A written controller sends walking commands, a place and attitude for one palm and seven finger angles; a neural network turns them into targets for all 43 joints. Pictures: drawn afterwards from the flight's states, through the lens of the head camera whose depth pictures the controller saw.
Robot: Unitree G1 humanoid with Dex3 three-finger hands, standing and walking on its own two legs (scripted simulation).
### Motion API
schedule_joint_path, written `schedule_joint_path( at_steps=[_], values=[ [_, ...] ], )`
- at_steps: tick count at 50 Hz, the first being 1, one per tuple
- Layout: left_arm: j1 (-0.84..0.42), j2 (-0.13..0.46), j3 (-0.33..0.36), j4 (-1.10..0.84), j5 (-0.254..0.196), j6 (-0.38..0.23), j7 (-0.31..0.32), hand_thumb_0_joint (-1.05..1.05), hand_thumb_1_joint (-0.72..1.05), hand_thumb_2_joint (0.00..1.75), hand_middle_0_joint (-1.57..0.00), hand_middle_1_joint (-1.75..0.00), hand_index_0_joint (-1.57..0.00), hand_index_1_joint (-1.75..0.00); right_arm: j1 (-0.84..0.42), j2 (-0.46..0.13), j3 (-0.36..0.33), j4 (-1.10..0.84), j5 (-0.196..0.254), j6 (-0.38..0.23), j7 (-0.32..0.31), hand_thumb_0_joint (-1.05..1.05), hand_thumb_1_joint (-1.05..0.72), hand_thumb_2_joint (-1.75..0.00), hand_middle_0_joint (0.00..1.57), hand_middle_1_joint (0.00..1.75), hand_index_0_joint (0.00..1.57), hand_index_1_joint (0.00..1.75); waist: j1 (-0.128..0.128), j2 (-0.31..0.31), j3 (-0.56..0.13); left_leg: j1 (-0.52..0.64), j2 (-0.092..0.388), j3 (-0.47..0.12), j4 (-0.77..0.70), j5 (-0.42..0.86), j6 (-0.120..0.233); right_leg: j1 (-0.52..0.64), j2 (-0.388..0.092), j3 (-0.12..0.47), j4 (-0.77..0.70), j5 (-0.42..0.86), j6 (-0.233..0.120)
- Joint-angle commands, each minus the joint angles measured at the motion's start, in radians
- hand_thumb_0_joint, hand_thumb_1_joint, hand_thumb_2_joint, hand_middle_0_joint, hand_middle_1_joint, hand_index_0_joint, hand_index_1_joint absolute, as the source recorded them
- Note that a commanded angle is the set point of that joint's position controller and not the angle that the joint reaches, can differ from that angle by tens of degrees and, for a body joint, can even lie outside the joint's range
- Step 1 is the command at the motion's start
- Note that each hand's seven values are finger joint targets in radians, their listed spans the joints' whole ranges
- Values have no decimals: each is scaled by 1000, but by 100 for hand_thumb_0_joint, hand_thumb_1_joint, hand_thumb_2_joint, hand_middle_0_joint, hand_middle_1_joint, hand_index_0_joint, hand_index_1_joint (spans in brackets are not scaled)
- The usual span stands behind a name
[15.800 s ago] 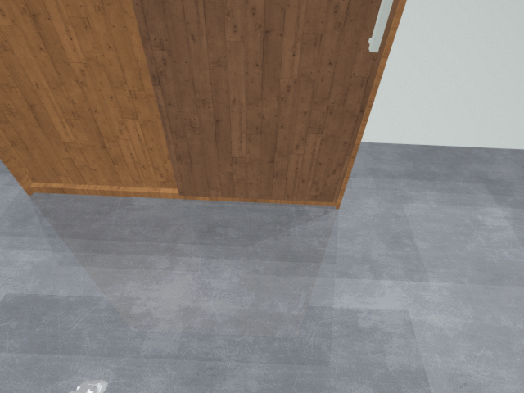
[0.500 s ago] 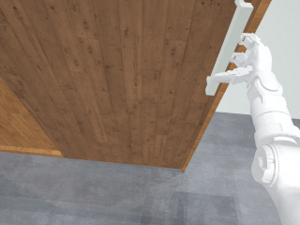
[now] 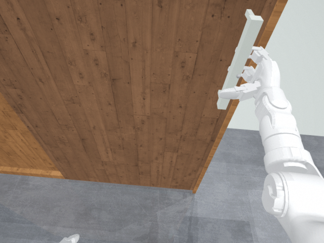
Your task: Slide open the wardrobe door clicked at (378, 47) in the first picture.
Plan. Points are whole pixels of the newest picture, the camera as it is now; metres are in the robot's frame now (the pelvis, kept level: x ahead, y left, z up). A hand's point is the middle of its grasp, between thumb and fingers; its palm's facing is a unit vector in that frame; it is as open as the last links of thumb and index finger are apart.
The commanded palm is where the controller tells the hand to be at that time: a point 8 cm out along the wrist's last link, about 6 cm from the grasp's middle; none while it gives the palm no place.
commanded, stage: slide the fingers in behind the handle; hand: right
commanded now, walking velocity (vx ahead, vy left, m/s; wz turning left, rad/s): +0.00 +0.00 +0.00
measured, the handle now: (233, 65) +0.52 -0.10 +0.20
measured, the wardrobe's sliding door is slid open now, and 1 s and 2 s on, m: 0.00 0.00 0.00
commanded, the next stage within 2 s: grip the handle and tug to test in 1.12 s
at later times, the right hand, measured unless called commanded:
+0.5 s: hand (229, 76) +0.46 -0.09 +0.20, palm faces -0.05 +1.00 +0.01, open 14.0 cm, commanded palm +0.44 -0.14 +0.20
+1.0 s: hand (228, 76) +0.46 -0.08 +0.20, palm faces -0.03 +1.00 -0.01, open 14.2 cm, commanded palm +0.44 -0.12 +0.20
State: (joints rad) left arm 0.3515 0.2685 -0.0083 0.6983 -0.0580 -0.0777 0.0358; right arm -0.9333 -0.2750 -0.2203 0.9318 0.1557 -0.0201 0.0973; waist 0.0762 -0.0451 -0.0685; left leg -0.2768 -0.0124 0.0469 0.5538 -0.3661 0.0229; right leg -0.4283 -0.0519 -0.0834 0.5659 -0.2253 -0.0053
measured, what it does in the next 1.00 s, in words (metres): stands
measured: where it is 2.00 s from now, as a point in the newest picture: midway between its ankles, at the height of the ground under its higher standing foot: outside the picture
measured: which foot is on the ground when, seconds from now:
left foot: down 0.00-1.00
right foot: down 0.00-1.00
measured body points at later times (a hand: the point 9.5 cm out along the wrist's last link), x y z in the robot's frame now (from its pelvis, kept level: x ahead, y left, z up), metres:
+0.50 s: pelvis -0.01 +0.01 +0.00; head +0.01 +0.03 +0.45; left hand +0.07 +0.27 -0.12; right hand +0.46 -0.14 +0.21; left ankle -0.05 +0.10 -0.73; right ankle +0.04 -0.12 -0.73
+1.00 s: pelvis -0.01 +0.00 +0.00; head +0.01 +0.02 +0.45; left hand +0.07 +0.26 -0.13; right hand +0.46 -0.14 +0.21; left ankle -0.05 +0.10 -0.73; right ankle +0.04 -0.12 -0.73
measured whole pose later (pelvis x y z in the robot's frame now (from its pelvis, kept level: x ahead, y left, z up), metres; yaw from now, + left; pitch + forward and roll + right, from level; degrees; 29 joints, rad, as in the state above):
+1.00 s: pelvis -0.01 +0.00 +0.00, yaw -2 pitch +5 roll +0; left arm 0.35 0.26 0.00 0.74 -0.05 -0.10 0.02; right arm -1.01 -0.21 -0.12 0.99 0.17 -0.04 0.00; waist 0.06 -0.05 -0.06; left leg -0.28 -0.01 0.08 0.57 -0.37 0.03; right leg -0.44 -0.04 -0.05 0.57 -0.21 0.00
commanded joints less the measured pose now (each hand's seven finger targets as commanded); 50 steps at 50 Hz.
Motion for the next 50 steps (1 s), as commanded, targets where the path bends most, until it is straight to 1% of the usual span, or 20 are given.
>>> schedule_joint_path(
  at_steps=[1, 5, 7, 11, 13, 16, 18, 20, 22, 25, 27, 30, 32, 34, 35, 39, 42, 46, 48, 50],
  values=[
    [1, 133, 52, -116, -3, -26, 4, 0, 90, 90, -20, -30, -20, -30, -526, -146, 14, -288, 10, -47, -3, 0, 50, -30, 30, 120, 30, 120, -1, 56, -325, -63, -26, -18, -72, 489, -15, 365, 43, 68, 0, 290, -47],
    [-4, 134, 49, -109, 1, -17, 10, 0, 90, 90, -20, -30, -20, -30, -532, -132, 19, -263, 19, -28, -17, 0, 50, -30, 30, 120, 30, 120, 6, 93, -281, -64, -22, -16, -87, 451, -16, 339, 46, 70, -5, 249, -49],
    [-13, 128, 45, -100, 1, -13, 11, 0, 90, 90, -20, -30, -20, -30, -583, -123, 34, -254, 12, -28, -26, 0, 50, -30, 30, 120, 30, 120, 14, 71, -270, -84, -20, -19, -87, 434, -17, 339, 47, 73, -9, 228, -46],
    [-15, 128, 46, -104, 8, -18, 8, 0, 90, 90, -20, -30, -20, -30, -570, -158, -12, -274, 9, -52, -43, 0, 50, -30, 30, 120, 30, 120, -5, 75, -346, -48, -18, -22, -75, 471, -13, 366, 49, 78, -6, 270, -47],
    [-21, 121, 43, -103, 6, -16, 7, 0, 90, 90, -20, -30, -20, -30, -558, -115, 26, -257, 8, -51, -39, 0, 50, -30, 30, 120, 30, 120, 1, 76, -321, -55, -19, -21, -78, 475, -15, 358, 51, 73, -6, 263, -46],
    [-23, 127, 43, -109, 6, -10, 6, 0, 90, 90, -20, -30, -20, -30, -498, -148, -11, -214, 9, -44, -40, 0, 50, -30, 30, 120, 30, 120, -17, 123, -294, -23, -16, -26, -83, 487, -20, 304, 55, 65, -15, 241, -49],
    [-25, 123, 42, -110, 5, -9, 7, 0, 90, 90, -20, -30, -20, -30, -540, -140, 7, -234, 5, -47, -38, 0, 50, -30, 30, 120, 30, 120, -7, 93, -287, -31, -14, -30, -89, 472, -21, 306, 56, 62, -17, 221, -49],
    [-13, 126, 44, -107, 6, -8, 9, 0, 90, 90, -20, -30, -20, -30, -544, -137, 11, -217, 3, -50, -42, 0, 50, -30, 30, 120, 30, 120, 0, 115, -280, -33, -16, -26, -93, 451, -20, 304, 55, 67, -17, 216, -51],
    [-16, 121, 44, -103, 4, -10, 8, 0, 90, 90, -20, -30, -20, -30, -587, -94, 48, -222, 8, -51, -41, 0, 50, -30, 30, 120, 30, 120, 12, 98, -270, -59, -18, -27, -95, 443, -21, 316, 54, 68, -18, 207, -49],
    [0, 126, 47, -92, 6, -16, 8, 0, 90, 90, -20, -30, -20, -30, -598, -100, 43, -201, 11, -60, -44, 0, 50, -30, 30, 120, 30, 120, 13, 106, -280, -60, -19, -27, -99, 414, -21, 314, 55, 72, -18, 192, -50],
    [-3, 119, 48, -87, 5, -25, 4, 0, 90, 90, -20, -30, -20, -30, -630, -54, 80, -224, 8, -68, -45, 0, 50, -30, 30, 120, 30, 120, 20, 56, -307, -84, -20, -22, -91, 414, -17, 351, 54, 76, -14, 206, -45],
    [16, 124, 51, -74, 9, -35, 1, 0, 90, 90, -20, -30, -20, -30, -636, -36, 94, -204, 9, -76, -54, 0, 50, -30, 30, 120, 30, 120, 31, 99, -298, -101, -25, -15, -95, 389, -19, 353, 51, 85, -13, 200, -47],
    [8, 122, 53, -73, 7, -42, -3, 0, 90, 90, -20, -30, -20, -30, -636, -24, 104, -232, 7, -80, -55, 0, 50, -30, 30, 120, 30, 120, 21, 61, -333, -104, -25, -16, -86, 397, -14, 379, 50, 89, -13, 215, -42],
    [6, 118, 53, -68, 6, -51, -8, 0, 90, 90, -20, -30, -20, -30, -640, 25, 139, -232, 11, -76, -55, 0, 50, -30, 30, 120, 30, 120, 29, 55, -314, -133, -29, -12, -90, 383, -14, 395, 47, 90, -9, 213, -41],
    [19, 126, 55, -63, 8, -50, -5, 0, 90, 90, -20, -30, -20, -30, -631, -6, 117, -222, 12, -78, -60, 0, 50, -30, 30, 120, 30, 120, 31, 95, -315, -112, -29, -12, -92, 386, -16, 378, 48, 90, -9, 214, -44],
    [17, 126, 51, -51, 6, -54, -4, 0, 90, 90, -20, -30, -20, -30, -664, -9, 116, -172, 10, -70, -59, 0, 50, -30, 30, 120, 30, 120, 35, 85, -273, -141, -27, -15, -96, 353, -17, 355, 49, 90, -14, 171, -42],
    [18, 124, 53, -52, 10, -61, -8, 0, 90, 90, -20, -30, -20, -30, -683, -3, 119, -203, 7, -82, -62, 0, 50, -30, 30, 120, 30, 120, 33, 60, -326, -135, -25, -14, -82, 377, -15, 383, 50, 93, -7, 206, -41],
    [15, 123, 49, -54, 9, -62, -9, 0, 90, 90, -20, -30, -20, -30, -671, 10, 126, -175, 10, -85, -61, 0, 50, -30, 30, 120, 30, 120, 36, 94, -297, -137, -27, -10, -82, 373, -16, 362, 50, 95, -8, 197, -42],
    [14, 122, 49, -57, 9, -63, -11, 0, 90, 90, -20, -30, -20, -30, -676, 15, 130, -183, 11, -86, -60, 0, 50, -30, 30, 120, 30, 120, 33, 70, -308, -140, -27, -10, -78, 372, -14, 371, 51, 95, -6, 199, -40],
    [19, 127, 50, -61, 12, -62, -11, 0, 90, 90, -20, -30, -20, -30, -651, -10, 109, -190, 10, -90, -64, 0, 50, -30, 30, 120, 30, 120, 23, 80, -321, -120, -26, -8, -75, 380, -12, 369, 51, 96, -3, 216, -42]
  ],
)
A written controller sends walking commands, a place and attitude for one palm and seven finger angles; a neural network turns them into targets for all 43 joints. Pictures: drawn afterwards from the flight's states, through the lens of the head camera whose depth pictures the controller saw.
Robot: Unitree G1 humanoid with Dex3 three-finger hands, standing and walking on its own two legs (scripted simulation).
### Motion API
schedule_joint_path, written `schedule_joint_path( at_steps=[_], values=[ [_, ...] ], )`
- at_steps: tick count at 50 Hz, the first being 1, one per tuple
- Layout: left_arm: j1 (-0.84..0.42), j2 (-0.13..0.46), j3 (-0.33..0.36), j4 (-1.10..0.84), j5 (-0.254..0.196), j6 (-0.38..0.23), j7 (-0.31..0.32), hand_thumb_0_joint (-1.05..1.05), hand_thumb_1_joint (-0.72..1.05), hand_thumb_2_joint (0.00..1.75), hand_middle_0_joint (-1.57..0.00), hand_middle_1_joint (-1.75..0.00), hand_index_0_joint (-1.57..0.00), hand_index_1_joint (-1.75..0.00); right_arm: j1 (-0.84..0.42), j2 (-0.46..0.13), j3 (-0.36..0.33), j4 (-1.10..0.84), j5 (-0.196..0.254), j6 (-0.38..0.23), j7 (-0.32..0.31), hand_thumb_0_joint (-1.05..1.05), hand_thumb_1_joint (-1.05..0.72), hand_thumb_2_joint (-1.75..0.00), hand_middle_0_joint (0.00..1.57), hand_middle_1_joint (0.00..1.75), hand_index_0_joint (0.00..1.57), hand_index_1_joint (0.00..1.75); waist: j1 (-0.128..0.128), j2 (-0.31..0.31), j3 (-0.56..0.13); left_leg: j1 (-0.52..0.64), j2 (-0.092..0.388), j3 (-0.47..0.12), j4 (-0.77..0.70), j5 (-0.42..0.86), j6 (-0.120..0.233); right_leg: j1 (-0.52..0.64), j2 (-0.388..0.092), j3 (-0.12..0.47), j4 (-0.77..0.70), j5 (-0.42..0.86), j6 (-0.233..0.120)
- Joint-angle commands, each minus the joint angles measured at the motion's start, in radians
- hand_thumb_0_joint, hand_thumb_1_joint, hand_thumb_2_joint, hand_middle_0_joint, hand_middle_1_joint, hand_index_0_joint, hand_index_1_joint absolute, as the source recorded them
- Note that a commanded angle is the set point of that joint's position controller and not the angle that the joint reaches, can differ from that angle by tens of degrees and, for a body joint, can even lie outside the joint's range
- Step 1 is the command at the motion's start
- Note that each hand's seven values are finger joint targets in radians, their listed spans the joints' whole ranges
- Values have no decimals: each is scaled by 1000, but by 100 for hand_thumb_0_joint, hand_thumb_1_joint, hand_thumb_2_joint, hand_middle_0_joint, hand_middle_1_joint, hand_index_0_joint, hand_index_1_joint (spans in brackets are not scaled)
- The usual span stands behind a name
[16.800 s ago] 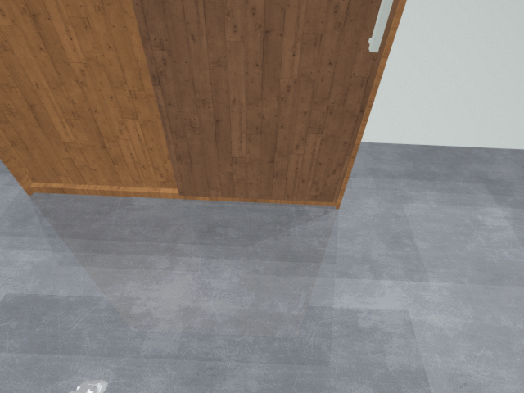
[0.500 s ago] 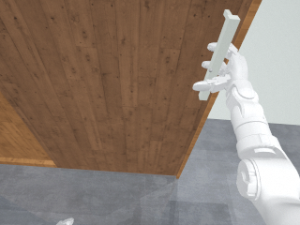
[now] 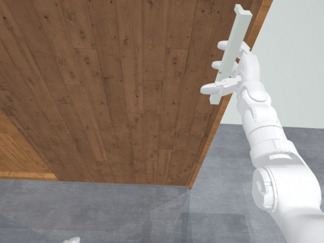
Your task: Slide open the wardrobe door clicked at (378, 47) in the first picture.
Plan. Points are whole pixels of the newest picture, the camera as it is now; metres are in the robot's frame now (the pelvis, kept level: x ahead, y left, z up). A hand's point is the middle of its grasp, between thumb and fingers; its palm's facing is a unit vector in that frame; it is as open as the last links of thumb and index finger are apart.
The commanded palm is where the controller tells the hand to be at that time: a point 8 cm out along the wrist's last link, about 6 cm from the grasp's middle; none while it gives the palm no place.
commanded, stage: slide the fingers in behind the handle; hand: right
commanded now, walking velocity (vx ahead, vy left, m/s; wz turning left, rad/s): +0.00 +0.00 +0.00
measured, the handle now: (224, 60) +0.54 -0.09 +0.20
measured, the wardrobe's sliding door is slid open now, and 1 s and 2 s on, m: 0.00 0.00 0.00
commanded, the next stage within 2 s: grip the handle and tug to test in 0.12 s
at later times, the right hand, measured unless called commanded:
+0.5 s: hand (220, 70) +0.48 -0.07 +0.20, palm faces -0.07 +1.00 -0.01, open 12.2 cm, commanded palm +0.45 -0.12 +0.20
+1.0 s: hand (220, 70) +0.48 -0.07 +0.20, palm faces -0.07 +1.00 +0.01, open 5.9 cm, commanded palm +0.45 -0.12 +0.20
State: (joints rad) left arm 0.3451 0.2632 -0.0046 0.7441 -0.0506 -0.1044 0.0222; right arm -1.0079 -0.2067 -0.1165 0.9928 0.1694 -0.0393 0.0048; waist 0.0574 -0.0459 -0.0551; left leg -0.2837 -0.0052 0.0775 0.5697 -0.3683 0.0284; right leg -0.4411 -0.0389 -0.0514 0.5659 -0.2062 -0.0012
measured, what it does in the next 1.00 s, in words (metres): stands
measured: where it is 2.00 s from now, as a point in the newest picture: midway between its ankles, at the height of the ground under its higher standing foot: outside the picture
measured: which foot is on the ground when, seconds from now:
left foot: down 0.00-1.00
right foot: down 0.00-1.00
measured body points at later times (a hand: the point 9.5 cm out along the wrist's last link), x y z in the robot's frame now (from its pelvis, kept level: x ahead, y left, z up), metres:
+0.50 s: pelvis +0.00 +0.00 +0.00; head +0.02 +0.01 +0.45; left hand +0.07 +0.26 -0.13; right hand +0.47 -0.13 +0.21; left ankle -0.05 +0.10 -0.73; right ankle +0.05 -0.12 -0.73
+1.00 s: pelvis +0.02 +0.00 +0.00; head +0.03 +0.02 +0.45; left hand +0.10 +0.26 -0.12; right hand +0.48 -0.13 +0.21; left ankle -0.05 +0.10 -0.73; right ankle +0.05 -0.12 -0.73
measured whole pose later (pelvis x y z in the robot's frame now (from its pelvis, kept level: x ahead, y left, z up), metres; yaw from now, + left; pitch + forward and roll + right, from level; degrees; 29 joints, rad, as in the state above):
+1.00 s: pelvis +0.02 +0.00 +0.00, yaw +1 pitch +5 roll +0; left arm 0.32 0.26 0.00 0.71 -0.06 -0.05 0.03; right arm -0.91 -0.19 -0.13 0.84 0.17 0.03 0.01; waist 0.05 -0.04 -0.07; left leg -0.24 -0.01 0.06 0.53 -0.37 0.03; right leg -0.40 -0.04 -0.06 0.54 -0.22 0.00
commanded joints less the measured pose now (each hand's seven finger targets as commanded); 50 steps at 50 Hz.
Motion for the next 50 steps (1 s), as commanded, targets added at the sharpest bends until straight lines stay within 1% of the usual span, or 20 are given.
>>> schedule_joint_path(
  at_steps=[1, 3, 8, 11, 14, 15, 19, 20, 22, 28, 30, 32, 34, 35, 38, 41, 42, 45, 46, 50],
  values=[
    [13, 129, 46, -109, 0, -35, 2, 0, 90, 90, -20, -30, -20, -30, -589, -67, 18, -267, -5, -72, 30, 0, 50, -30, 30, 120, 30, 120, 48, 72, -341, -122, -34, -43, -90, 389, -19, 391, 38, 62, -2, 198, -46],
    [12, 125, 44, -106, 1, -36, 1, 0, 90, 90, -20, -30, -20, -30, -606, -34, 40, -255, -3, -67, 29, 0, 50, -30, 30, 120, 30, 120, 57, 65, -308, -150, -36, -37, -93, 361, -19, 391, 35, 65, -3, 175, -42],
    [18, 128, 45, -101, 1, -32, 5, 0, 90, 90, -20, -30, -20, -30, -607, -49, 30, -234, -5, -58, 24, 0, 50, -30, 30, 120, 30, 120, 59, 85, -305, -149, -35, -40, -93, 363, -20, 375, 35, 65, -2, 172, -44],
    [14, 127, 45, -108, 1, -30, 2, 0, 90, 90, -20, -30, -20, -30, -576, -49, 29, -247, -10, -60, 23, 0, 50, -30, 30, 120, 30, 120, 44, 66, -333, -137, -35, -37, -84, 373, -16, 390, 34, 67, -1, 197, -42],
    [19, 128, 44, -104, 2, -28, 4, 0, 90, 90, -20, -30, -20, -30, -591, -65, 14, -226, -6, -54, 23, 0, 36, -36, 32, 122, 32, 122, 53, 92, -310, -140, -35, -39, -94, 361, -20, 369, 35, 65, -2, 172, -43],
    [24, 133, 45, -107, 4, -26, 6, 0, 90, 90, -20, -30, -20, -30, -581, -91, -5, -234, -6, -59, 20, 0, 31, -38, 32, 123, 32, 123, 44, 98, -315, -115, -33, -39, -93, 367, -19, 355, 38, 65, -2, 179, -46],
    [15, 125, 46, -114, 1, -26, 2, 0, 90, 90, -20, -30, -20, -30, -588, -49, 30, -272, -12, -61, 24, 0, 13, -46, 34, 125, 34, 125, 46, 41, -342, -137, -36, -37, -84, 374, -14, 398, 34, 66, 1, 201, -39],
    [19, 126, 47, -116, 3, -26, 3, 0, 90, 90, -20, -30, -20, -30, -570, -41, 33, -265, -10, -58, 22, 0, 8, -48, 35, 126, 35, 126, 50, 66, -338, -131, -36, -36, -89, 375, -16, 396, 36, 67, 5, 207, -44],
    [18, 131, 47, -115, 3, -24, 4, 0, 90, 90, -20, -30, -20, -30, -557, -87, -6, -265, -6, -54, 22, 0, -1, -52, 35, 127, 35, 127, 36, 89, -347, -110, -37, -40, -86, 398, -17, 378, 36, 65, 0, 211, -44],
    [7, 127, 44, -123, 0, -16, 8, 0, 90, 90, -20, -30, -20, -30, -529, -96, -14, -266, -1, -45, 34, 0, -29, -64, 38, 131, 38, 131, 33, 93, -311, -90, -35, -41, -97, 409, -19, 350, 40, 53, -8, 194, -46],
    [13, 132, 47, -127, 0, -12, 11, 0, 90, 90, -20, -30, -20, -30, -504, -137, -46, -285, -3, -48, 32, 0, -39, -68, 40, 133, 40, 133, 22, 101, -338, -59, -33, -43, -96, 427, -19, 357, 40, 50, -6, 216, -49],
    [-7, 121, 45, -136, -3, -13, 7, 0, 90, 90, -20, -30, -20, -30, -516, -82, 1, -340, -3, -48, 37, 0, -48, -72, 41, 134, 41, 134, 25, 44, -349, -75, -34, -42, -91, 444, -16, 391, 39, 49, -6, 240, -45],
    [-6, 123, 48, -136, -3, -14, 4, 0, 90, 90, -20, -30, -20, -30, -471, -86, -10, -345, 0, -40, 36, 0, -57, -76, 42, 135, 42, 135, 14, 52, -352, -73, -38, -40, -92, 449, -14, 401, 36, 51, -4, 255, -43],
    [-3, 127, 48, -139, -2, -10, 6, 0, 90, 90, -20, -30, -20, -30, -453, -83, -5, -340, 1, -36, 34, 0, -62, -78, 42, 136, 42, 136, 20, 94, -340, -52, -37, -37, -97, 456, -17, 385, 38, 48, -6, 258, -48],
    [-16, 123, 48, -142, -6, -9, 6, 0, 90, 90, -20, -30, -20, -30, -486, -73, 10, -393, 0, -28, 35, 0, -76, -84, 44, 138, 44, 138, 20, 52, -352, -62, -38, -40, -94, 471, -15, 410, 37, 49, -9, 271, -45],
    [-16, 126, 49, -141, -4, 0, 8, 0, 90, 90, -20, -30, -20, -30, -437, -87, -10, -373, 3, -6, 35, 0, -90, -90, 45, 140, 45, 140, 14, 100, -339, -33, -36, -42, -96, 520, -21, 385, 41, 41, -8, 291, -51],
    [-20, 125, 48, -142, -6, 4, 8, 0, 90, 90, -20, -30, -20, -30, -449, -93, -12, -383, 2, -1, 36, 0, -90, -90, 45, 140, 45, 140, 15, 79, -340, -38, -35, -44, -98, 517, -20, 390, 42, 40, -8, 287, -50],
    [-17, 127, 49, -144, -3, 14, 13, 0, 90, 90, -20, -30, -20, -30, -438, -107, -23, -375, 0, 7, 35, 0, -90, -90, 45, 140, 45, 140, 13, 102, -332, -14, -31, -45, -105, 513, -21, 372, 45, 37, -11, 278, -53],
    [-29, 121, 46, -149, -4, 12, 10, 0, 90, 90, -20, -30, -20, -30, -456, -79, -1, -403, -2, 7, 37, 0, -90, -90, 45, 140, 45, 140, 16, 70, -349, -29, -32, -45, -98, 525, -20, 392, 45, 38, -11, 292, -52],
    [-22, 123, 47, -148, 1, 25, 13, 0, 90, 90, -20, -30, -20, -30, -436, -89, -12, -385, -2, 17, 33, 0, -90, -90, 45, 140, 45, 140, 15, 95, -337, -11, -30, -44, -99, 545, -22, 382, 48, 39, -6, 308, -55]
  ],
)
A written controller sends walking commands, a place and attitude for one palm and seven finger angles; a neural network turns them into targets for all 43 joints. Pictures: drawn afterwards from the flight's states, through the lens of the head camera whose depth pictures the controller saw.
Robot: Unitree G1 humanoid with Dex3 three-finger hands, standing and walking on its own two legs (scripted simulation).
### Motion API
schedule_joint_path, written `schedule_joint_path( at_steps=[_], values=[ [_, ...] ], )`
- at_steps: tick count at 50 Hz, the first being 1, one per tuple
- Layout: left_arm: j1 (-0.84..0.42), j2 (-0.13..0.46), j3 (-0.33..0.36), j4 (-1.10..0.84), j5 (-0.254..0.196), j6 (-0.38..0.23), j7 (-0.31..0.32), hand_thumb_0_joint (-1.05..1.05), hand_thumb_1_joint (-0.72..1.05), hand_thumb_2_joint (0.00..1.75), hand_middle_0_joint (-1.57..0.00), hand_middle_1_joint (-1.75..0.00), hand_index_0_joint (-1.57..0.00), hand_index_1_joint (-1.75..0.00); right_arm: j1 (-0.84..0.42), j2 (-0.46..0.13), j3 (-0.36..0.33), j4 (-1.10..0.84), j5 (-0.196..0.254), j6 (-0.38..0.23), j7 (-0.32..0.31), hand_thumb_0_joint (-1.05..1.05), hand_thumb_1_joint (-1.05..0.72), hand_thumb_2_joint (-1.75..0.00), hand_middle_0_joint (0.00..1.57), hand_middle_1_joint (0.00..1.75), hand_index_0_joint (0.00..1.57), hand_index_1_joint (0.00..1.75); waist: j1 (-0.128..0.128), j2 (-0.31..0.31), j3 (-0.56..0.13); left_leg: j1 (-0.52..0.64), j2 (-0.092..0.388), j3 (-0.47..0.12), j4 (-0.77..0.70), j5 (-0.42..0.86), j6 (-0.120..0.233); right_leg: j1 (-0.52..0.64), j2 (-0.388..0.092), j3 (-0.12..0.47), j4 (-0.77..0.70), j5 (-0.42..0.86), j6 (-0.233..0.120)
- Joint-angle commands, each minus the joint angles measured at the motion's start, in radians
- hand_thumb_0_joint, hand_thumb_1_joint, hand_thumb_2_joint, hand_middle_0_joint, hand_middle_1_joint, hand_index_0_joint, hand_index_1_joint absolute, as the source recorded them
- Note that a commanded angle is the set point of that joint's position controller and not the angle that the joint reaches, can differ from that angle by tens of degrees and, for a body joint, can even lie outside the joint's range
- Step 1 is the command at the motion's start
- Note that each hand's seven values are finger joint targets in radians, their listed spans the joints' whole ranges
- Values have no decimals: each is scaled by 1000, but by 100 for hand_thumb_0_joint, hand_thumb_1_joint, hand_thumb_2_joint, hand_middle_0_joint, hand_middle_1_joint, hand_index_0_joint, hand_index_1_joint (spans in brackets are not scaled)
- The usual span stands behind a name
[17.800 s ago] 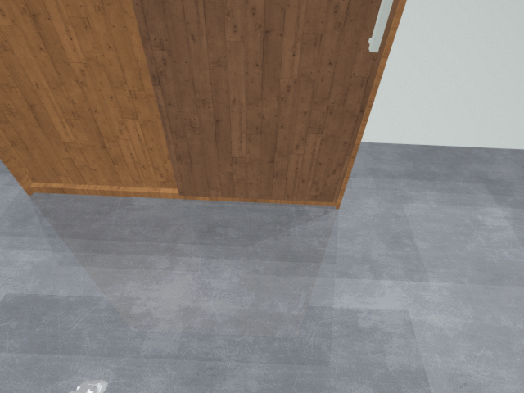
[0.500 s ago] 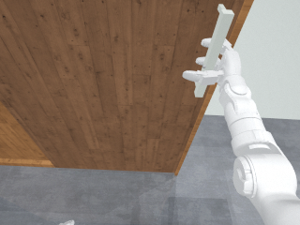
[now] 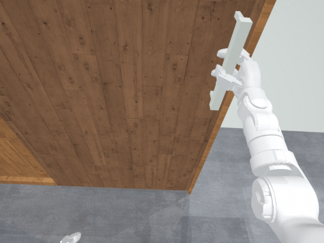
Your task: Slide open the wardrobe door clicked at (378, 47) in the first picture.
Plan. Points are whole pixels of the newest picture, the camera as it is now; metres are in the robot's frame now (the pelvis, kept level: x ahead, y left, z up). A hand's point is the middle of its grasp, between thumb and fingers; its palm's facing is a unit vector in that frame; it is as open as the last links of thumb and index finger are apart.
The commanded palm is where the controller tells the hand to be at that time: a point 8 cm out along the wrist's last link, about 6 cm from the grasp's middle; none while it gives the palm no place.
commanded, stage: grip the handle and tug to test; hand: right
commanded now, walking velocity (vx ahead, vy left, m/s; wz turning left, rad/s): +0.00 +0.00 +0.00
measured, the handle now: (224, 66) +0.52 -0.10 +0.20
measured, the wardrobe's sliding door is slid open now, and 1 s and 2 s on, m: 0.00 0.00 0.00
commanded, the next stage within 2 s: tug the door sideways, standing still in 0.64 s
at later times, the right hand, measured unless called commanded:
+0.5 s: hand (221, 77) +0.46 -0.08 +0.20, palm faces -0.07 +1.00 +0.01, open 5.9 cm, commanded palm +0.43 -0.13 +0.20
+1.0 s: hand (220, 76) +0.46 -0.08 +0.20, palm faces -0.04 +1.00 -0.01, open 5.8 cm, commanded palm +0.44 -0.11 +0.20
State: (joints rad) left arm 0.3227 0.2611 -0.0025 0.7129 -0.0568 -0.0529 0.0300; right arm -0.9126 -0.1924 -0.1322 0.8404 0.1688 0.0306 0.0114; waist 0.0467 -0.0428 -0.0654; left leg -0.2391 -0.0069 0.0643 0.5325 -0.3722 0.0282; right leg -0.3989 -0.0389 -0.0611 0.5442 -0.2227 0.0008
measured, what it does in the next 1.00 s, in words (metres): stands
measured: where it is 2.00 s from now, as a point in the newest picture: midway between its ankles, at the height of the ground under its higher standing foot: outside the picture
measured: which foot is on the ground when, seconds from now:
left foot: down 0.00-1.00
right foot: down 0.00-1.00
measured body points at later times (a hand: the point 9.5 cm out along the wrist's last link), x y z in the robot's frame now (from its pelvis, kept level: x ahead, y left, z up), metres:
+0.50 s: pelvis +0.00 +0.00 +0.00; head +0.01 +0.02 +0.45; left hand +0.08 +0.26 -0.12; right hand +0.46 -0.13 +0.20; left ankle -0.06 +0.10 -0.73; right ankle +0.03 -0.12 -0.73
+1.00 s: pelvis +0.01 +0.00 +0.00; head +0.02 +0.02 +0.45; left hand +0.13 +0.25 -0.12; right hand +0.46 -0.13 +0.21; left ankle -0.06 +0.10 -0.73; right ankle +0.03 -0.12 -0.73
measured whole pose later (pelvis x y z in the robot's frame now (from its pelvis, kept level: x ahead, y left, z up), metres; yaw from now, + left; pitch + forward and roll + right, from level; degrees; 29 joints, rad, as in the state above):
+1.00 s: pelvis +0.01 +0.00 +0.00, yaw -1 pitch +4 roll +0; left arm 0.26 0.25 0.00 0.69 -0.05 0.00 0.04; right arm -0.88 -0.14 -0.09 0.71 0.16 0.15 -0.03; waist 0.02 -0.04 -0.06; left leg -0.20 0.00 0.08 0.50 -0.38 0.03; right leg -0.37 -0.03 -0.05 0.53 -0.23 0.00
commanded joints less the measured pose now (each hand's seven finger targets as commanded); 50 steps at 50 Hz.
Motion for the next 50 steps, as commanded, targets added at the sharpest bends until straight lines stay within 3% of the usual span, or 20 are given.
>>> schedule_joint_path(
  at_steps=[1, 3, 5, 7, 11, 18, 20, 23, 25, 27, 30, 33, 35, 37, 38, 41, 44, 45, 47, 50],
  values=[
    [-9, 124, 45, -118, 4, -25, 5, 0, 90, 90, -20, -30, -20, -30, -531, -119, -10, -241, -5, -54, 27, 0, -90, -90, 45, 140, 45, 140, 20, 81, -338, -58, -28, -32, -58, 554, -20, 346, 46, 49, 14, 326, -55],
    [-11, 119, 42, -118, 2, -22, 7, 0, 90, 90, -20, -30, -20, -30, -544, -78, 25, -231, -2, -47, 31, 0, -90, -90, 45, 140, 45, 140, 31, 78, -310, -81, -30, -29, -63, 534, -20, 351, 45, 50, 13, 316, -54],
    [-4, 123, 43, -116, 5, -17, 9, 0, 90, 90, -20, -30, -20, -30, -536, -97, 10, -209, -2, -47, 28, 0, -90, -90, 45, 140, 45, 140, 32, 114, -296, -67, -28, -30, -69, 530, -23, 328, 47, 49, 15, 304, -59],
    [-13, 120, 42, -117, 4, -14, 9, 0, 90, 90, -20, -30, -20, -30, -551, -97, 11, -209, -5, -47, 29, 0, -90, -90, 45, 140, 45, 140, 31, 83, -311, -78, -27, -35, -65, 536, -23, 338, 49, 48, 15, 300, -57],
    [-7, 124, 41, -113, 8, -8, 14, 0, 90, 90, -20, -30, -20, -30, -558, -138, -24, -178, -2, -50, 31, 0, -90, -90, 45, 140, 45, 140, 33, 119, -306, -63, -23, -39, -68, 544, -28, 312, 49, 47, 11, 289, -60],
    [-16, 120, 38, -130, 1, -4, 14, 0, 90, 90, -20, -30, -20, -30, -506, -103, 1, -176, 6, -53, 44, 0, -90, -90, 45, 140, 45, 140, 26, 100, -292, -66, -25, -34, -71, 510, -23, 313, 47, 44, 6, 269, -56],
    [-10, 125, 41, -137, 4, -6, 14, 0, 90, 90, -20, -30, -20, -30, -465, -113, -15, -179, 12, -53, 42, 0, -90, -90, 45, 140, 45, 140, 12, 137, -296, -37, -25, -32, -73, 511, -24, 297, 49, 47, 3, 271, -59],
    [-23, 120, 40, -142, -1, -6, 11, 0, 90, 90, -20, -30, -20, -30, -449, -99, -1, -211, 8, -45, 44, 0, -90, -90, 45, 140, 45, 140, 8, 93, -298, -50, -27, -33, -72, 512, -20, 315, 46, 42, -1, 276, -55],
    [-19, 125, 43, -149, 2, -6, 11, 0, 90, 90, -20, -30, -20, -30, -415, -113, -16, -237, 11, -42, 41, 0, -90, -90, 45, 140, 45, 140, -3, 123, -319, -15, -27, -30, -73, 523, -20, 315, 47, 44, -4, 289, -57],
    [-39, 119, 43, -162, -1, -7, 8, 0, 90, 90, -20, -30, -20, -30, -375, -108, -19, -302, 15, -34, 45, 0, -90, -90, 45, 140, 45, 140, -17, 90, -342, -1, -27, -31, -66, 563, -18, 335, 46, 37, -5, 322, -55],
    [-46, 122, 44, -172, -1, -4, 7, 0, 90, 90, -20, -30, -20, -30, -289, -112, -29, -332, 16, -11, 44, 0, -90, -90, 45, 140, 45, 140, -29, 131, -328, 32, -27, -28, -71, 594, -21, 327, 45, 32, -7, 343, -58],
    [-64, 113, 42, -178, -4, 0, 5, 0, 90, 90, -20, -30, -20, -30, -289, -69, 10, -405, 13, 17, 45, 0, -90, -90, 45, 140, 45, 140, -22, 91, -311, 13, -30, -29, -72, 621, -22, 355, 42, 27, -10, 372, -57],
    [-68, 117, 44, -185, -2, 4, 3, 0, 90, 90, -20, -30, -20, -30, -246, -81, 1, -448, 10, 34, 38, 0, -90, -90, 45, 140, 45, 140, -36, 94, -333, 44, -29, -25, -70, 630, -19, 363, 41, 27, -9, 400, -56],
    [-78, 111, 44, -189, -2, 7, 2, 0, 90, 90, -20, -30, -20, -30, -246, -58, 15, -495, 7, 55, 33, 0, -90, -90, 45, 140, 45, 140, -30, 90, -341, 34, -31, -23, -65, 663, -20, 385, 40, 29, -6, 435, -57],
    [-69, 120, 44, -174, -1, 16, 10, 0, 90, 90, -20, -30, -20, -30, -273, -129, -38, -452, 4, 70, 26, 0, -90, -90, 45, 140, 45, 140, -22, 103, -316, 25, -30, -28, -75, 659, -22, 374, 38, 28, -7, 420, -57],
    [-56, 114, 42, -147, 1, 29, 22, 0, 90, 90, -20, -30, -20, -30, -453, -81, 16, -403, -7, 94, 12, 0, -90, -90, 45, 140, 45, 140, 32, 106, -255, -29, -31, -33, -93, 629, -31, 360, 42, 29, -5, 377, -62],
    [-44, 107, 44, -130, 6, 30, 21, 0, 90, 90, -20, -30, -20, -30, -495, -20, 51, -371, -15, 93, -4, 0, -90, -90, 45, 140, 45, 140, 40, 45, -291, -74, -32, -26, -79, 588, -20, 407, 43, 46, 9, 398, -54],
    [-35, 109, 45, -125, 11, 29, 21, 0, 90, 90, -20, -30, -20, -30, -497, -7, 59, -363, -13, 87, -11, 0, -90, -90, 45, 140, 45, 140, 42, 75, -305, -64, -32, -23, -77, 593, -22, 410, 43, 48, 16, 413, -58],
    [-37, 104, 45, -120, 13, 24, 16, 0, 90, 90, -20, -30, -20, -30, -545, 24, 83, -372, -14, 68, -15, 0, -90, -90, 45, 140, 45, 140, 49, 42, -343, -86, -32, -23, -65, 601, -18, 447, 43, 58, 24, 444, -55],
    [-29, 108, 46, -115, 16, 19, 10, 0, 90, 90, -20, -30, -20, -30, -539, 67, 120, -323, -10, 44, -15, 0, -90, -90, 45, 140, 45, 140, 57, 83, -331, -94, -33, -15, -60, 572, -20, 435, 42, 68, 27, 423, -56]
  ],
)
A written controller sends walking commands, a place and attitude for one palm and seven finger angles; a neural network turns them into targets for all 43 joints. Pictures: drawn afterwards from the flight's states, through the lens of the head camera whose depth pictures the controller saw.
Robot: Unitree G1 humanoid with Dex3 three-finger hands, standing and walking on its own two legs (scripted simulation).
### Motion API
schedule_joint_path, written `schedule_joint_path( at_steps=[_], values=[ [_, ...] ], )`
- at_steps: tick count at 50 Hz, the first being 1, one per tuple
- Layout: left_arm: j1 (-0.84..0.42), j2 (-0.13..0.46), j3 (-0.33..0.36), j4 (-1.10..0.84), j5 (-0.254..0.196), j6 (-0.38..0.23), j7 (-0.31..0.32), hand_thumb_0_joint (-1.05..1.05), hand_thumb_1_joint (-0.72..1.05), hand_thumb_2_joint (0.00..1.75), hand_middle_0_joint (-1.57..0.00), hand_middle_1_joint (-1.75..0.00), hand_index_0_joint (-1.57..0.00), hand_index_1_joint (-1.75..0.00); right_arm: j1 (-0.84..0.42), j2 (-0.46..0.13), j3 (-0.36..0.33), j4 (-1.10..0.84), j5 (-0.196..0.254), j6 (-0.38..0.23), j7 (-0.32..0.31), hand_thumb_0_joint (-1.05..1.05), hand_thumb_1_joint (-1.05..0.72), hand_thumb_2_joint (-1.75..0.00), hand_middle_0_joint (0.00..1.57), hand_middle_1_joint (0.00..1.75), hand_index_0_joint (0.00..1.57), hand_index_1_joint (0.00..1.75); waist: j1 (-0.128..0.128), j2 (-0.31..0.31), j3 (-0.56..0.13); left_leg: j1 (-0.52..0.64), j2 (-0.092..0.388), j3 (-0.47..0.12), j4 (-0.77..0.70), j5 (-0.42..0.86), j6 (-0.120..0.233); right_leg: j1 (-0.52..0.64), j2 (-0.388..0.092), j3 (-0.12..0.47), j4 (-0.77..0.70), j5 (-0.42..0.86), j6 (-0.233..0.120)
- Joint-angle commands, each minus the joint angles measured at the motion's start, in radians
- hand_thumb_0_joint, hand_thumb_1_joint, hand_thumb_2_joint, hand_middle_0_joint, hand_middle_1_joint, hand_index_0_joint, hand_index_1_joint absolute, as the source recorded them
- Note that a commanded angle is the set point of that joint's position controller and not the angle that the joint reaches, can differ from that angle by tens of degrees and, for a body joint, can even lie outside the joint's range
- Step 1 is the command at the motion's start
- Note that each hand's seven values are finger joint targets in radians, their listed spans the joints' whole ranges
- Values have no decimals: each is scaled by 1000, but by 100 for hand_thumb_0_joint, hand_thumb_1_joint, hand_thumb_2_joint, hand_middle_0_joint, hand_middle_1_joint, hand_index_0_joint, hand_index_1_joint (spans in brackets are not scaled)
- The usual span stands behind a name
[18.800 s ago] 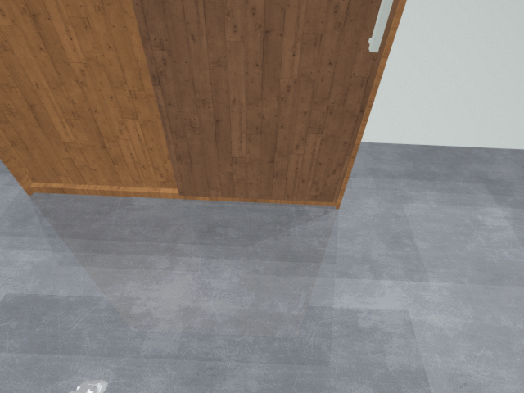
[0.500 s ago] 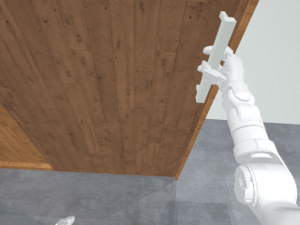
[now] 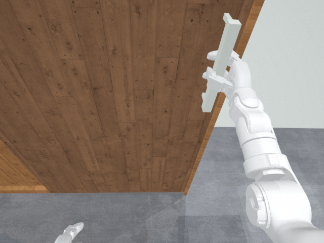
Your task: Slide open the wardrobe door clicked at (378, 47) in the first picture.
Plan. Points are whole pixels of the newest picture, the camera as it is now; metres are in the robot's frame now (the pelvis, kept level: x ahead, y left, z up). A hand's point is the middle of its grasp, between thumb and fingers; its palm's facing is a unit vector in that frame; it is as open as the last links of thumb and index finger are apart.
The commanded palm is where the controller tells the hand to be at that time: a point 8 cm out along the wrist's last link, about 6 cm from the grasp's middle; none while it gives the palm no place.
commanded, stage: tug the door sideways, standing still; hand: right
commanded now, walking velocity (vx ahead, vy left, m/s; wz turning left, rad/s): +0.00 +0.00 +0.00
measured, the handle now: (215, 68) +0.51 -0.09 +0.19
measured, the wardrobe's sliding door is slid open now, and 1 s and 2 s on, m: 0.00 0.00 0.11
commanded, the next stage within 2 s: step sideways, sliding the door along in 0.66 s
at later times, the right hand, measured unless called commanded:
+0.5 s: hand (209, 80) +0.45 -0.06 +0.20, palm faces -0.03 +1.00 -0.05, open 6.0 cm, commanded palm +0.42 -0.06 +0.20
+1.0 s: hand (208, 81) +0.45 -0.06 +0.19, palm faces -0.01 +1.00 -0.08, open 6.2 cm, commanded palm +0.43 -0.08 +0.20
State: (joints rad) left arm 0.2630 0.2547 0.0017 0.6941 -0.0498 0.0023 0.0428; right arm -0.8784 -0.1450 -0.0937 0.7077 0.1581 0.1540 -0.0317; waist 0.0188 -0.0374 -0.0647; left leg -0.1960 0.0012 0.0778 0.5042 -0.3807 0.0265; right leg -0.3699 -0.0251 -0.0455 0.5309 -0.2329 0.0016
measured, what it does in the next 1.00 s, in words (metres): stands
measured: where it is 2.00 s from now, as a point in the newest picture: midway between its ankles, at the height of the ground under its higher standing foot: outside the picture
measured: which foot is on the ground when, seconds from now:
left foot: down 0.00-1.00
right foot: down 0.00-1.00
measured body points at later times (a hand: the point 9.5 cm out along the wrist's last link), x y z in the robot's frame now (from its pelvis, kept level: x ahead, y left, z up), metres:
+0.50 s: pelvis -0.02 +0.00 +0.00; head +0.01 +0.02 +0.44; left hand +0.06 +0.25 -0.14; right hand +0.44 -0.12 +0.20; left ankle -0.08 +0.09 -0.73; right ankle +0.02 -0.12 -0.73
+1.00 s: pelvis -0.02 +0.01 -0.01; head +0.03 +0.04 +0.43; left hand +0.09 +0.24 -0.15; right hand +0.45 -0.12 +0.20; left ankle -0.07 +0.11 -0.72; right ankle +0.02 -0.12 -0.73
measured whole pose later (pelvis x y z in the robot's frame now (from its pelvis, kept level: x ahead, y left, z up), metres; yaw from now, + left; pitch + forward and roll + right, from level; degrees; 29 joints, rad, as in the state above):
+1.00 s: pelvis -0.02 +0.01 -0.01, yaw +3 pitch +1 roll +0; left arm 0.20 0.21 -0.01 0.69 -0.05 -0.06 0.08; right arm -0.91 -0.23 -0.06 0.70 0.18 -0.07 -0.10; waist 0.00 -0.07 0.11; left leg -0.34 -0.03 0.00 0.81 -0.49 0.00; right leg -0.40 -0.08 -0.08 0.67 -0.29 0.01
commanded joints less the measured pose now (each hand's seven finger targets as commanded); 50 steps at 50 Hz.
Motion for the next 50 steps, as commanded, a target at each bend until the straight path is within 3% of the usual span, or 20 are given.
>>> schedule_joint_path(
  at_steps=[1, 8, 10, 14, 17, 19, 20, 25, 32, 37, 38, 39, 40, 41, 42, 45, 46, 47, 48, 50],
  values=[
    [19, 112, 41, -99, 7, -40, -4, 0, 90, 90, -20, -30, -20, -30, -604, 29, 94, -201, 0, -91, 30, 0, -90, -90, 45, 140, 45, 140, 85, 67, -339, -153, -42, -32, -31, 569, -17, 415, 28, 55, 40, 423, -56],
    [24, 106, 37, -81, 7, -72, -16, 0, 90, 90, -20, -30, -20, -30, -670, 117, 176, -144, 6, -139, 35, 0, -90, -90, 45, 140, 45, 140, 101, 45, -324, -210, -45, -25, -27, 487, -12, 422, 24, 73, 41, 352, -47],
    [32, 110, 37, -75, 9, -82, -19, 0, 90, 90, -20, -30, -20, -30, -662, 136, 195, -127, 12, -147, 34, 0, -90, -90, 45, 140, 45, 140, 102, 72, -317, -205, -44, -24, -30, 465, -13, 404, 26, 80, 41, 325, -48],
    [33, 105, 36, -65, 8, -105, -28, 0, 90, 90, -20, -30, -20, -30, -688, 190, 240, -128, 16, -150, 33, 0, -90, -90, 45, 140, 45, 140, 111, 40, -313, -244, -45, -23, -24, 432, -13, 404, 25, 84, 42, 286, -42],
    [42, 108, 36, -53, 9, -117, -31, 0, 90, 90, -20, -30, -20, -30, -690, 188, 237, -105, 19, -149, 26, 0, -90, -90, 45, 140, 45, 140, 110, 66, -320, -246, -45, -20, -20, 419, -14, 392, 26, 89, 43, 272, -42],
    [46, 109, 37, -47, 10, -126, -33, 0, 90, 90, -20, -30, -20, -30, -704, 186, 237, -113, 19, -155, 27, 0, -90, -90, 45, 140, 45, 140, 107, 42, -338, -252, -45, -20, -12, 425, -11, 401, 27, 89, 49, 284, -39],
    [55, 113, 38, -44, 13, -126, -33, 0, 90, 90, -20, -30, -20, -30, -693, 176, 231, -100, 20, -155, 23, 0, -90, -90, 45, 140, 45, 140, 105, 72, -337, -228, -44, -18, -14, 430, -12, 386, 29, 92, 48, 288, -42],
    [58, 113, 36, -39, 12, -135, -36, 0, 90, 90, -20, -30, -20, -30, -685, 184, 230, -70, 25, -151, 23, 0, -90, -90, 45, 140, 45, 140, 105, 75, -312, -243, -44, -17, -13, 402, -13, 368, 29, 91, 48, 258, -41],
    [48, 108, 34, -38, 9, -145, -41, 0, 90, 90, -20, -30, -20, -30, -720, 201, 244, -80, 24, -160, 21, 0, -90, -90, 45, 140, 45, 140, 110, 36, -318, -277, -45, -18, -2, 394, -10, 383, 27, 93, 57, 263, -36],
    [46, 108, 32, -42, 10, -144, -42, 0, 90, 90, -20, -30, -20, -30, -716, 210, 246, -67, 27, -158, 18, 0, -90, -90, 45, 140, 45, 140, 110, 59, -317, -279, -46, -16, 2, 388, -10, 380, 24, 97, 57, 260, -35],
    [38, 108, 32, -50, 8, -148, -42, 0, 90, 90, -20, -30, -20, -30, -765, 196, 245, -143, 26, -165, 16, 0, -90, -90, 45, 140, 45, 140, 105, 32, -353, -268, -45, -16, 7, 393, -7, 402, 23, 99, 56, 272, -33],
    [37, 148, 46, -62, 0, -126, -1, 0, 90, 90, -20, -30, -20, -30, -730, -216, 6, -216, -50, -260, -20, 0, -90, -90, 45, 140, 45, 140, 40, 21, -321, -221, 14, -59, 18, 274, -66, 357, -70, 100, 62, 251, -82],
    [19, 135, 37, -60, 0, -114, 15, 0, 90, 90, -20, -30, -20, -30, -702, -200, 33, -180, -60, -299, -31, 0, -90, -90, 45, 140, 45, 140, 43, 16, -301, -175, 13, -49, 15, 246, -54, 336, -73, 107, 42, 233, -81],
    [-23, 102, 26, -79, 2, -111, 21, 0, 90, 90, -20, -30, -20, -30, -667, -30, 136, -197, -44, -312, -13, 0, -90, -90, 45, 140, 45, 140, 59, 1, -300, -183, -1, -33, 67, 264, -59, 362, -105, 122, 38, 244, -89],
    [-36, 97, 29, -95, 1, -106, 28, 0, 90, 90, -20, -30, -20, -30, -651, -3, 158, -222, -31, -323, -1, 0, -90, -90, 45, 140, 45, 140, 63, -36, -306, -185, -16, -36, 145, 237, -62, 379, -160, 175, 21, 241, -115],
    [-68, 100, 37, -123, 8, -97, 44, 0, 90, 90, -20, -30, -20, -30, -674, -53, 138, -326, -4, -341, 2, 0, -90, -90, 45, 140, 45, 140, 62, -106, -310, -251, -38, -74, 347, -66, -38, 429, -326, 399, -52, 270, -205],
    [-87, 100, 37, -120, 12, -93, 43, 0, 90, 90, -20, -30, -20, -30, -679, -77, 118, -342, -2, -338, -2, 0, -90, -90, 45, 140, 45, 140, 58, -95, -290, -270, -28, -104, 388, -141, -31, 416, -359, 418, -73, 243, -220],
    [-93, 105, 41, -116, 12, -88, 42, 0, 90, 90, -20, -30, -20, -30, -667, -107, 93, -346, -5, -333, -9, 0, -90, -90, 45, 140, 45, 140, 47, -96, -282, -269, -11, -122, 385, -169, -22, 412, -375, 407, -66, 225, -221],
    [-103, 97, 37, -121, 10, -85, 41, 0, 90, 90, -20, -30, -20, -30, -666, -81, 114, -373, -4, -334, -9, 0, -90, -90, 45, 140, 45, 140, 45, -104, -274, -235, 1, -126, 336, -155, -15, 387, -376, 375, -39, 232, -214],
    [-116, 96, 34, -134, 2, -79, 43, 0, 90, 90, -20, -30, -20, -30, -662, -64, 134, -409, -11, -339, -8, 0, -90, -90, 45, 140, 45, 140, 40, -86, -284, -59, -5, -82, 163, -54, -6, 284, -319, 247, 45, 230, -168]
  ],
)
